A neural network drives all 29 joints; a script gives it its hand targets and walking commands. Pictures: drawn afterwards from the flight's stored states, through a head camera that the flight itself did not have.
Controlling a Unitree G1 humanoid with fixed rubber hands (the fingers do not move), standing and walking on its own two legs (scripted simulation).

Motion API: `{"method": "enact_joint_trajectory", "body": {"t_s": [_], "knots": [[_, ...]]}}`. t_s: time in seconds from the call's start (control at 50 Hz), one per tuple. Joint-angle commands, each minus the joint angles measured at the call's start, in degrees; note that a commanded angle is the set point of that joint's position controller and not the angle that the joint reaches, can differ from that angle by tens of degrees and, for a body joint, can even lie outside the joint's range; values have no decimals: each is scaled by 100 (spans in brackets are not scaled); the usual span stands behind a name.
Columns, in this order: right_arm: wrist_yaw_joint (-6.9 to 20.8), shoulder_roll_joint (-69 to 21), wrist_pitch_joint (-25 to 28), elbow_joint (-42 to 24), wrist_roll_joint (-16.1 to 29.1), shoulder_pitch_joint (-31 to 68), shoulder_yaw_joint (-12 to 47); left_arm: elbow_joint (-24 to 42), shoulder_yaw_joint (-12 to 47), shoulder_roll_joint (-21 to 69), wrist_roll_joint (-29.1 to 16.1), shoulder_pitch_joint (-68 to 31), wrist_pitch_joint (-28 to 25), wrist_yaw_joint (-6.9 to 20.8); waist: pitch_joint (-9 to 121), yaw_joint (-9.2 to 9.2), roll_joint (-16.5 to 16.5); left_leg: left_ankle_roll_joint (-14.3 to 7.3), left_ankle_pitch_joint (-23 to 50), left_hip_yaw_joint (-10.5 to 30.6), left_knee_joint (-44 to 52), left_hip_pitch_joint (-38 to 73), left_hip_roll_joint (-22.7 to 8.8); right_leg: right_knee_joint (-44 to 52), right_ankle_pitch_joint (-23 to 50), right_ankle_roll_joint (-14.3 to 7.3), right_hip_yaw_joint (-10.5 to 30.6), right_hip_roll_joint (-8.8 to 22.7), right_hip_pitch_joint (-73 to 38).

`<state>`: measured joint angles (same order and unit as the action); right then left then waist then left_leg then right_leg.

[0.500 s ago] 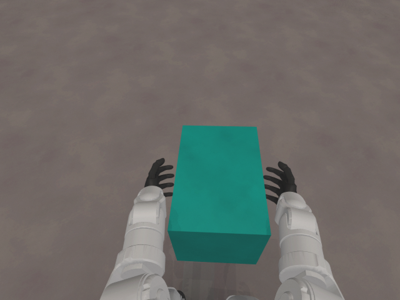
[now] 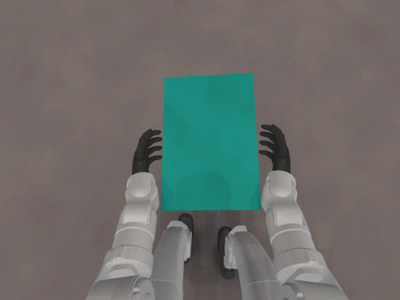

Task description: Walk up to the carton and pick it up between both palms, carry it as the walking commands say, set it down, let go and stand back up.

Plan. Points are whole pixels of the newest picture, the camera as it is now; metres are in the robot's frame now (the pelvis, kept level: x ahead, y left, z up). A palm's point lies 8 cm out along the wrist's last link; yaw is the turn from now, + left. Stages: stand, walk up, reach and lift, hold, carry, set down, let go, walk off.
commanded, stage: set down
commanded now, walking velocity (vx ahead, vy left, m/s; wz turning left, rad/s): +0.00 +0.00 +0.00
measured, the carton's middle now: (211, 149) +0.41 +0.00 -0.20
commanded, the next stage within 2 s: none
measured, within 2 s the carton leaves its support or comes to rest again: neither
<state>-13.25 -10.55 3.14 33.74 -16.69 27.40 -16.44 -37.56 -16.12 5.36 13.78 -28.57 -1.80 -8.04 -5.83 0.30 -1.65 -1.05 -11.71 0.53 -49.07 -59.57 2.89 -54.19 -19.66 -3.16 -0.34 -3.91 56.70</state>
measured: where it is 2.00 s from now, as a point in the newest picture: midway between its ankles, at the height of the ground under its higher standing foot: (204, 254)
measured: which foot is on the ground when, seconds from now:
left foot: down 0.00-1.00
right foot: down 0.00-1.00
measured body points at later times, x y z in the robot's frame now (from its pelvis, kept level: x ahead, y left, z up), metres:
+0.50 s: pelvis -0.01 +0.01 -0.05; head +0.24 +0.01 +0.32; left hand +0.40 +0.15 -0.19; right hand +0.39 -0.14 -0.18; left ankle +0.10 +0.10 -0.67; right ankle +0.05 -0.08 -0.67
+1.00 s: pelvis -0.03 +0.02 -0.15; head +0.24 +0.01 +0.21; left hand +0.43 +0.14 -0.27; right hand +0.43 -0.14 -0.26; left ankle +0.10 +0.11 -0.67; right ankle +0.05 -0.08 -0.67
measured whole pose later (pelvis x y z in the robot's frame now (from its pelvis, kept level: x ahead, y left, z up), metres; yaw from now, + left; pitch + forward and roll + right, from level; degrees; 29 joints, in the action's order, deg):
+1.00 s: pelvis -0.03 +0.02 -0.15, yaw -1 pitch +36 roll +0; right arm -13.3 -2.0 -2.3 44.8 -6.7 51.4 -22.0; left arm -52.6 -15.8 -0.1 5.1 -54.7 2.8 -13.4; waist -1.1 0.3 -0.8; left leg -0.8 -21.8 0.3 -86.4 -100.4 5.3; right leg -91.4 -30.6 -2.3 -0.4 -4.7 96.6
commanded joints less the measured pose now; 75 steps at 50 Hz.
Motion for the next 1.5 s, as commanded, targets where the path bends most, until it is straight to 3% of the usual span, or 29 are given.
{"method": "enact_joint_trajectory", "body": {"t_s": [0.0,0.08,0.12,0.14,0.18,0.22,0.32,0.4,0.42,0.56,0.58,0.6,0.62,0.64,0.7,0.82,0.86,0.9,0.96,1.0,1.04,1.08,1.14,1.26,1.3,1.32,1.38,1.46,1.48], "knots": [[532,-1378,362,179,819,2034,2092,32,2288,1709,-713,-2101,-413,498,4398,-319,195,-120,399,612,-754,1892,230,132,628,99,812,-126,-351],[477,-654,178,333,1131,2755,1900,-227,1894,1107,-864,-2580,-262,229,3788,-133,342,-127,-880,666,-805,1673,263,-156,-552,77,679,-129,59],[400,-432,179,410,1103,2938,1782,-588,1764,983,-937,-2715,-190,138,3530,-337,44,-175,-1346,727,-905,1689,279,-127,-1085,91,647,-123,263],[451,-531,120,509,1303,3193,1827,-470,1675,919,-918,-2882,-170,120,3380,-110,225,-195,-1347,680,-914,1544,289,-179,-1037,63,711,-81,288],[430,-459,116,636,1237,3198,1631,-921,1588,1077,-932,-2892,-112,115,3320,-385,32,-192,-1484,751,-992,1486,302,-220,-1067,100,647,-82,379],[441,-292,-8,967,1256,3456,1289,-908,1028,568,-735,-3197,-84,70,3160,-114,156,-196,-1455,655,-1120,1168,333,-291,-1220,90,711,-57,549],[435,-419,-26,1359,979,3266,818,-1189,658,611,-562,-3264,-133,112,3350,-260,21,-200,-991,599,-1423,682,388,-473,-749,116,741,-60,818],[561,-1438,97,1171,1069,3409,1350,-1255,1117,1702,-593,-3277,-220,251,4133,-217,-106,-185,-291,643,-1734,662,416,-779,-10,185,738,-127,985],[546,-1423,116,1158,981,3475,1241,-1230,1276,1937,-694,-3392,-241,274,4345,-363,-76,-159,-111,742,-1753,682,437,-905,228,177,744,-155,1012],[697,-2497,452,58,1507,4158,2371,-276,2228,2924,-1243,-3781,-475,334,6908,-344,-8,-141,2039,838,-2760,781,584,-1881,2195,190,787,-442,935],[672,-2372,461,-269,1612,4406,2433,328,2552,2935,-1452,-4330,-484,332,7550,-526,112,-99,2050,772,-2993,869,601,-1980,2238,150,814,-459,680],[650,-2284,406,-330,1756,4414,2529,453,2527,2736,-1463,-4289,-431,287,7704,-252,182,-66,2092,716,-3006,931,591,-2084,2218,189,804,-476,556],[652,-2092,372,-542,1819,4672,2604,345,2527,2660,-1442,-4224,-329,277,7718,-186,113,-57,1830,697,-3051,815,602,-2128,1956,229,789,-457,507],[629,-2066,315,-138,1603,4421,2438,76,2519,2696,-1442,-4224,-271,268,7056,-405,104,-41,1301,700,-3040,507,580,-2129,1559,216,711,-448,761],[699,-2056,71,601,1414,4672,2205,-832,2076,2662,-1080,-4159,-31,328,5727,-158,174,-18,-77,562,-3090,-566,521,-2121,210,250,692,-421,1685],[1102,-2716,-292,1242,962,5046,1641,-1745,1456,3096,-496,-4555,272,623,5220,-308,50,-105,-793,568,-3445,-1496,545,-2508,-461,284,618,-493,2566],[1204,-3024,-402,1358,1038,5277,1744,-1551,1348,3229,-364,-4679,305,704,5388,-58,87,-79,-774,436,-3606,-1661,539,-2532,-511,326,703,-471,2507],[1255,-3081,-477,1355,908,5345,1660,-1273,1555,3356,-422,-5168,347,726,5578,-278,118,-66,-731,471,-3727,-1655,545,-2694,-441,314,649,-491,2667],[1391,-3126,-562,1283,965,5703,1757,-1103,1653,3440,-596,-5536,428,752,5785,-248,-5,-46,-729,464,-3937,-1507,516,-2935,-524,321,540,-514,2983],[1419,-3245,-614,1260,970,5671,1767,-692,2045,3742,-851,-5908,446,826,6162,-527,137,26,-491,463,-4119,-1560,539,-3104,-306,315,470,-483,2877],[1441,-3304,-601,882,1174,6069,2067,-244,2285,3793,-1071,-6213,410,777,6728,-360,156,40,-96,454,-4232,-1201,584,-3316,-29,310,394,-515,2954],[1454,-3407,-606,501,1382,6318,2301,-212,2433,3823,-1177,-6301,421,733,7048,-260,193,41,134,338,-4432,-1226,602,-3438,268,314,444,-553,2809],[1442,-3231,-627,463,1476,6536,2301,-165,2588,3927,-1380,-6608,484,707,7182,-426,193,78,66,367,-4572,-1133,610,-3653,161,315,343,-580,2985],[1662,-3300,-957,1847,1018,5990,1520,-1240,1959,3865,-851,-6234,777,875,5685,-544,194,60,-777,367,-4766,-2173,566,-3784,-623,331,275,-540,4159],[1771,-3176,-1023,1711,822,6053,1281,-1459,1756,3981,-742,-6226,870,954,5643,-637,301,54,-966,373,-4773,-2309,582,-3931,-614,296,238,-542,4234],[1803,-3263,-1042,1651,881,6180,1284,-1261,1723,3778,-711,-6342,847,948,5668,-406,285,55,-900,375,-4838,-2267,551,-3972,-619,307,321,-514,4387],[1928,-3281,-1140,1514,699,6258,1156,-1565,1468,3852,-558,-6160,929,1029,5539,-380,226,28,-862,368,-4884,-2356,560,-4094,-600,331,268,-490,4550],[1903,-3395,-1083,1061,890,6548,1598,-870,1760,3865,-831,-6623,799,1030,6262,-202,125,117,58,192,-5269,-2402,556,-4307,145,355,272,-487,4326],[1891,-3439,-1050,906,951,6667,1710,-783,1925,3998,-1001,-6672,767,1042,6574,-341,41,121,142,176,-5376,-2369,577,-4327,250,363,294,-474,4037]]}}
